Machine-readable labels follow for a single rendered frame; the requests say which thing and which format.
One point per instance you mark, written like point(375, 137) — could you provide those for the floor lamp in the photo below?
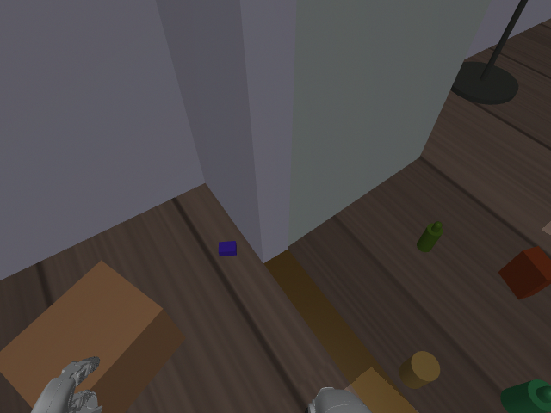
point(486, 83)

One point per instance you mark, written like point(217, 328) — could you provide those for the left robot hand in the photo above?
point(58, 396)

